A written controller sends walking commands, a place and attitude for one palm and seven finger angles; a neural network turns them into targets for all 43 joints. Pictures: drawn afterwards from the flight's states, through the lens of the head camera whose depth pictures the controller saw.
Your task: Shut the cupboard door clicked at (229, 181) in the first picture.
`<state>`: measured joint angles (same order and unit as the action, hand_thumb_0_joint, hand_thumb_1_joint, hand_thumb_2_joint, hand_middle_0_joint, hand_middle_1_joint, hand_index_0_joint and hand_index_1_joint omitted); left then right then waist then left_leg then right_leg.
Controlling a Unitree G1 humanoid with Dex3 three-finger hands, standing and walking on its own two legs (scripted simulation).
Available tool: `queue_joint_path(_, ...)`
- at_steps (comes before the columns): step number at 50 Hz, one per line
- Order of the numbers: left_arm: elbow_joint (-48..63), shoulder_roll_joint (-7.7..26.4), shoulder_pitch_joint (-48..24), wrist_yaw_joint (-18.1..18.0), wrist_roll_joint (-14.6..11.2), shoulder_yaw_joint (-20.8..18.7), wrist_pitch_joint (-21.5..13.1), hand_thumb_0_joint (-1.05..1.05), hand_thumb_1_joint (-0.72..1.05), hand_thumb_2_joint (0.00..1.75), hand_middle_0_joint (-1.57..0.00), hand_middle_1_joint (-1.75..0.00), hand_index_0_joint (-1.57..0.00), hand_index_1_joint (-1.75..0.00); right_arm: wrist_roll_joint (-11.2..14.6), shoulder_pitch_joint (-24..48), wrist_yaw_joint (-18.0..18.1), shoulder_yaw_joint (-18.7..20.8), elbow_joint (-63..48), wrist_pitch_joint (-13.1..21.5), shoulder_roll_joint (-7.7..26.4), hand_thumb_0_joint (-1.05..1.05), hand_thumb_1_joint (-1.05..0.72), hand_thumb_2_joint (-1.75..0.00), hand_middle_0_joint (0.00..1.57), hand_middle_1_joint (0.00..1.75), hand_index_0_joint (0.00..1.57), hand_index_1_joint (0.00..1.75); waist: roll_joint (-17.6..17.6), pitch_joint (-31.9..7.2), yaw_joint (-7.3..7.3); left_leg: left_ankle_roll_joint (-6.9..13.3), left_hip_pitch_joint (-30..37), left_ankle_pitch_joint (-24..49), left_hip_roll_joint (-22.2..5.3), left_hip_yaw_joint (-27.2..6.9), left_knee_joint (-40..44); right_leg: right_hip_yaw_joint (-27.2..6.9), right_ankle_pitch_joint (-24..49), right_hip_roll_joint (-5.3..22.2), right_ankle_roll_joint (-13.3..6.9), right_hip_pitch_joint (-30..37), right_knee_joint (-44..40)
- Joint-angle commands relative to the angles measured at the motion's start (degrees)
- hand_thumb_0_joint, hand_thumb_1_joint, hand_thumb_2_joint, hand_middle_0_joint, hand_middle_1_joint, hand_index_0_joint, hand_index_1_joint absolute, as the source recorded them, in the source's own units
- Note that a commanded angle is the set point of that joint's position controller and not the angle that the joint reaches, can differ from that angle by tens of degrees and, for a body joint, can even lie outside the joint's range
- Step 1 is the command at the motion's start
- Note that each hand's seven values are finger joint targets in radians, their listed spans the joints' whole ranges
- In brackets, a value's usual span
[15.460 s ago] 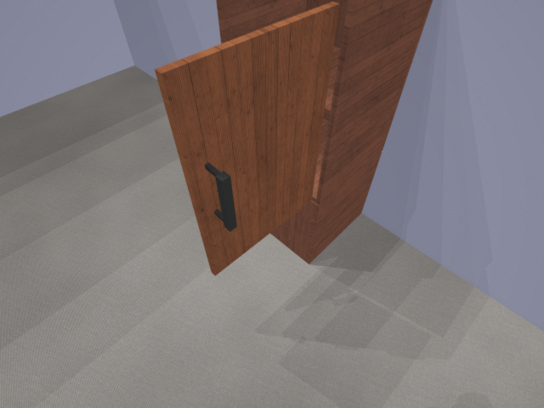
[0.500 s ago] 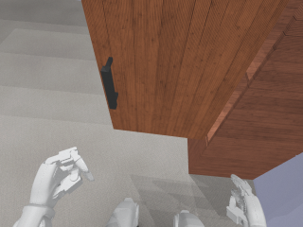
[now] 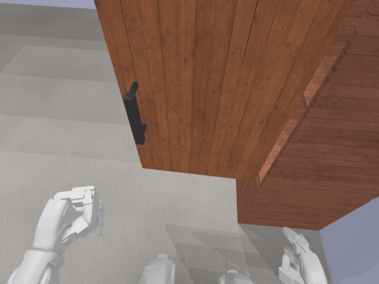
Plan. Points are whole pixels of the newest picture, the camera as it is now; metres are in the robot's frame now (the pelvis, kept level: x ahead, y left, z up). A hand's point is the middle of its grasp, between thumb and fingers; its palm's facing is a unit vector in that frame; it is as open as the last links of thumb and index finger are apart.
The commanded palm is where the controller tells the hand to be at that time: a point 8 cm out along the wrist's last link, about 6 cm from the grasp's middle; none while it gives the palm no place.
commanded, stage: raise the hand and make a fist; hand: left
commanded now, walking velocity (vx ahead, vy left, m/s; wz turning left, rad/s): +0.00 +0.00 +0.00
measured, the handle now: (137, 115) +0.47 +0.17 +0.06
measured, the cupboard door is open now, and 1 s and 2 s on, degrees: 88 88 88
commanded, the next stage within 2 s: bring the fist close to the handle in 0.30 s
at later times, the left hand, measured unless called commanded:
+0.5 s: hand (110, 222) +0.22 +0.16 +0.06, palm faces -0.06 -1.00 -0.04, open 3.1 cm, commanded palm +0.21 +0.22 +0.06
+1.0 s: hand (127, 179) +0.30 +0.15 +0.06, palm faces -0.08 -1.00 -0.02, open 3.1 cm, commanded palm +0.29 +0.20 +0.06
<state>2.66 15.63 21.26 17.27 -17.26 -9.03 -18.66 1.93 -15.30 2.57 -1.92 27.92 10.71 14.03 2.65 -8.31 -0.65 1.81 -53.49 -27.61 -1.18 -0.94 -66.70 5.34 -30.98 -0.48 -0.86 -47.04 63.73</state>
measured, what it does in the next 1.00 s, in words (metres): stands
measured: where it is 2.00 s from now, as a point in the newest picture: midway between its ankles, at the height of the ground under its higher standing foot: outside the picture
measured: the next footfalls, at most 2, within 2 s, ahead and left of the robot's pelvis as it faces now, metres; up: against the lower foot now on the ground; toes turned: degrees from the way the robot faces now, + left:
none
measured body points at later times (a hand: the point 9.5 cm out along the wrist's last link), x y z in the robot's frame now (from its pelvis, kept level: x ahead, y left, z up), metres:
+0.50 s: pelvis +0.00 -0.02 +0.00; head +0.05 -0.02 +0.44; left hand +0.22 +0.22 +0.06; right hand +0.18 -0.25 -0.08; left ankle +0.05 +0.10 -0.65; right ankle +0.00 -0.12 -0.65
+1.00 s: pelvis +0.00 -0.01 +0.00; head +0.06 -0.01 +0.45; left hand +0.30 +0.21 +0.06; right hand +0.15 -0.26 -0.09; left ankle +0.05 +0.10 -0.65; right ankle +0.00 -0.12 -0.65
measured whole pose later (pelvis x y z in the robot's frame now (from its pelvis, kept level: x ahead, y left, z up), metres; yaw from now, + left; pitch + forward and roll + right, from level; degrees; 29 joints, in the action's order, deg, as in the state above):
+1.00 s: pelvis +0.00 -0.01 +0.00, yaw +0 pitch +15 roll -2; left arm -15.1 14.3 -0.1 13.9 -14.8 -7.1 -19.0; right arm 2.5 -15.2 2.5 -1.5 31.7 8.5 15.0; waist 2.2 -8.4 0.7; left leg 0.9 -53.3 -26.5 -1.4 0.0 -64.8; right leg 4.3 -30.6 -0.7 -1.7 -48.2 63.8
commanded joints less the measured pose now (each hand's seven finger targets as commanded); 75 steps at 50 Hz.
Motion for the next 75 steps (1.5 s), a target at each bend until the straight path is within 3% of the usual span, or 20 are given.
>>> queue_joint_path(1,11.6,6.1,-2.1,0.4,-1.5,-3.9,-4.7,0.0,0.9,0.9,-1.3,-1.5,-1.3,-1.5,0.2,2.6,0.5,4.1,-8.8,3.6,7.3,0.0,-0.9,-0.9,0.2,0.3,0.2,0.3,-0.3,-12.3,0.28,-0.5,11.1,10.2,0.9,-2.5,10.4,-2.8,11.2,-1.5,-1.1,4.7,-8.8)
queue_joint_path(2,11.4,7.1,-2.1,0.3,-1.3,-4.6,-4.7,0.0,0.9,0.9,-1.3,-1.5,-1.3,-1.5,0.0,2.8,0.5,4.1,-8.7,3.6,7.3,0.0,-0.9,-0.9,0.2,0.3,0.2,0.3,1.0,-12.1,-0.28,-0.5,10.5,10.8,0.9,-2.3,10.0,-3.4,11.6,-1.6,-1.5,5.4,-8.7)
queue_joint_path(15,10.6,6.3,-2.4,-0.3,-1.4,-3.7,-5.7,0.0,0.9,0.9,-1.3,-1.5,-1.3,-1.5,0.5,3.1,0.8,4.1,-8.7,2.9,6.7,0.0,-0.9,-0.9,0.2,0.3,0.2,0.3,-0.7,-10.3,0.47,-0.1,7.6,7.5,1.0,-1.1,8.6,-6.3,6.5,-0.8,-0.7,5.1,-10.9)
queue_joint_path(20,11.0,6.2,-2.6,-0.2,-1.3,-3.4,-5.6,0.0,0.9,0.9,-1.3,-1.5,-1.3,-1.5,0.5,3.1,1.0,4.0,-8.7,2.9,6.5,0.0,-0.9,-0.9,0.2,0.3,0.2,0.3,-0.6,-10.9,0.54,0.0,7.9,8.5,1.0,-1.0,8.2,-6.5,8.1,-0.8,-0.5,5.4,-10.7)
queue_joint_path(29,7.7,5.1,-13.6,-0.7,-0.2,-0.4,-4.8,0.0,0.9,0.9,-1.3,-1.5,-1.3,-1.5,0.6,2.6,1.0,3.4,-7.4,3.3,7.3,0.0,-0.9,-0.9,0.2,0.3,0.2,0.3,-0.2,-11.9,1.76,0.1,8.8,7.5,0.7,-1.7,8.4,-5.3,7.8,-1.0,-0.7,3.1,-9.7)
queue_joint_path(35,3.9,6.6,-18.7,-2.4,0.5,-2.6,-2.9,0.0,0.9,0.9,-1.3,-1.5,-1.3,-1.5,0.6,2.4,0.8,3.3,-6.7,2.3,7.3,0.0,-0.9,-0.9,0.2,0.3,0.2,0.3,-0.7,-14.1,1.02,0.1,9.5,9.5,0.8,-1.2,9.2,-5.6,10.5,-0.8,-0.6,5.9,-10.0)
queue_joint_path(37,1.4,7.8,-21.3,-2.7,0.4,-3.8,-2.7,0.0,0.9,0.9,-1.3,-1.5,-1.3,-1.5,0.5,2.3,0.8,3.2,-6.2,1.8,7.5,0.0,-0.9,-0.9,0.2,0.3,0.2,0.3,-0.7,-13.0,0.93,0.1,8.7,9.5,0.8,-1.2,9.3,-5.9,10.6,-0.8,-0.7,6.3,-10.4)
queue_joint_path(42,-2.3,6.0,-25.7,-2.8,0.8,-1.9,-3.5,0.0,0.9,0.9,-1.3,-1.5,-1.3,-1.5,0.6,2.1,0.4,3.3,-5.6,1.1,7.7,0.0,-0.9,-0.9,0.2,0.3,0.2,0.3,-0.5,-13.2,1.37,0.0,10.4,9.9,0.7,-1.2,10.4,-5.3,11.8,-0.8,-0.7,5.9,-10.4)
queue_joint_path(43,-3.1,5.6,-28.5,-2.8,1.1,-1.2,-3.7,0.0,0.9,0.9,-1.3,-1.5,-1.3,-1.5,0.6,2.1,0.4,3.3,-5.2,1.0,7.7,0.0,-0.9,-0.9,0.2,0.3,0.2,0.3,-0.8,-13.0,2.13,0.1,10.6,9.3,0.7,-1.2,10.5,-5.1,11.3,-0.7,-0.6,5.0,-10.5)
queue_joint_path(46,-5.1,5.4,-30.7,-3.1,1.4,-1.2,-4.2,0.0,0.9,0.9,-1.3,-1.5,-1.3,-1.5,0.6,1.7,0.3,3.8,-4.5,0.9,7.9,0.0,-0.9,-0.9,0.2,0.3,0.2,0.3,-1.0,-14.7,2.1,0.1,12.0,9.9,0.7,-1.1,10.7,-5.0,12.4,-0.6,-0.5,5.1,-10.4)
queue_joint_path(47,-6.2,7.1,-31.3,-3.2,1.4,-2.7,-4.3,0.0,0.9,0.9,-1.3,-1.5,-1.3,-1.5,0.5,1.5,0.3,3.7,-4.2,0.5,8.3,0.0,-0.9,-0.9,0.2,0.3,0.2,0.3,-1.0,-15.3,1.45,0.0,11.7,11.0,0.7,-1.3,10.5,-5.2,13.5,-0.7,-0.8,6.1,-10.0)
queue_joint_path(49,-6.0,4.9,-33.7,-3.4,2.0,-0.5,-4.7,0.0,0.9,0.9,-1.3,-1.5,-1.3,-1.5,0.6,1.6,0.0,3.8,-4.1,0.3,7.9,0.0,-0.9,-0.9,0.2,0.3,0.2,0.3,0.3,-16.2,1.68,-0.1,13.9,12.0,0.6,-1.3,11.4,-4.4,14.7,-0.6,-0.8,5.3,-9.6)
queue_joint_path(56,-12.4,5.8,-43.1,-5.9,3.6,-1.5,-5.4,0.0,0.9,0.9,-1.3,-1.5,-1.3,-1.5,0.4,1.0,-0.3,3.9,-2.3,-1.2,8.1,0.0,-0.9,-0.9,0.2,0.3,0.2,0.3,-0.5,-16.3,2.52,-0.2,14.2,10.8,0.5,-1.2,11.6,-4.4,13.9,-0.6,-0.6,4.1,-9.9)
queue_joint_path(59,-14.1,5.6,-44.4,-5.9,3.7,-1.8,-6.1,0.0,0.9,0.9,-1.3,-1.5,-1.3,-1.5,0.3,0.8,-0.5,4.1,-2.3,-1.9,8.1,0.0,-0.9,-0.9,0.2,0.3,0.2,0.3,-0.5,-18.6,1.78,-0.4,15.2,13.1,0.5,-1.0,11.7,-4.5,16.7,-0.5,-0.8,5.8,-9.4)
queue_joint_path(62,-17.4,5.4,-45.5,-6.0,4.1,-1.3,-5.9,0.0,0.9,0.9,-1.3,-1.5,-1.3,-1.5,0.2,-0.1,-0.8,4.1,-1.7,-2.5,8.4,0.0,-0.9,-0.9,0.2,0.3,0.2,0.3,-0.8,-18.4,2.24,-0.3,15.8,14.3,0.4,-1.1,11.5,-4.3,18.1,-0.8,-0.8,5.3,-9.3)
queue_joint_path(65,-20.6,4.4,-52.9,-6.2,4.7,0.0,-6.2,0.0,0.9,0.9,-1.3,-1.5,-1.3,-1.5,0.4,-0.1,-0.9,4.0,-0.9,-3.1,8.3,0.0,-0.9,-0.9,0.2,0.3,0.2,0.3,-1.3,-15.7,3.7,-0.3,14.3,11.5,0.3,-1.2,11.6,-4.3,15.6,-0.7,-0.6,3.1,-9.9)
queue_joint_path(67,-22.5,6.6,-55.2,-6.6,4.9,-2.2,-6.4,0.0,0.9,0.9,-1.3,-1.5,-1.3,-1.5,0.2,-0.9,-0.8,4.3,-0.4,-3.4,8.9,0.0,-0.9,-0.9,0.2,0.3,0.2,0.3,-1.8,-17.3,3.46,-0.3,15.0,11.8,0.2,-1.6,11.3,-4.3,15.6,-0.8,-0.7,3.0,-9.7)
queue_joint_path(70,-23.5,4.3,-59.5,-6.9,5.3,0.0,-7.5,0.0,0.9,0.9,-1.3,-1.5,-1.3,-1.5,0.2,-1.0,-1.0,4.3,0.1,-3.4,8.4,0.0,-0.9,-0.9,0.2,0.3,0.2,0.3,0.3,-19.2,3.78,-0.5,16.7,12.2,0.2,-1.6,11.1,-4.2,15.7,-0.7,-0.8,2.0,-9.3)
queue_joint_path(72,-25.5,6.2,-57.1,-7.2,5.5,-2.3,-7.6,0.0,0.9,0.9,-1.3,-1.5,-1.3,-1.5,0.0,-1.7,-1.2,4.5,0.2,-3.7,8.9,0.0,-0.9,-0.9,0.2,0.3,0.2,0.3,0.3,-20.6,2.57,-0.6,17.2,13.8,0.3,-1.8,11.2,-4.1,17.0,-0.9,-1.0,3.0,-8.9)
queue_joint_path(75,-26.6,5.5,-55.4,-7.3,5.6,-1.9,-7.4,0.0,0.9,0.9,-1.3,-1.5,-1.3,-1.5,0.1,-1.6,-1.7,4.5,-0.4,-4.5,8.6,0.0,-0.9,-0.9,0.2,0.3,0.2,0.3,-2.1,-19.8,2.65,-0.4,15.7,13.6,0.4,-0.8,11.6,-4.5,17.8,-0.7,-0.6,4.5,-9.7)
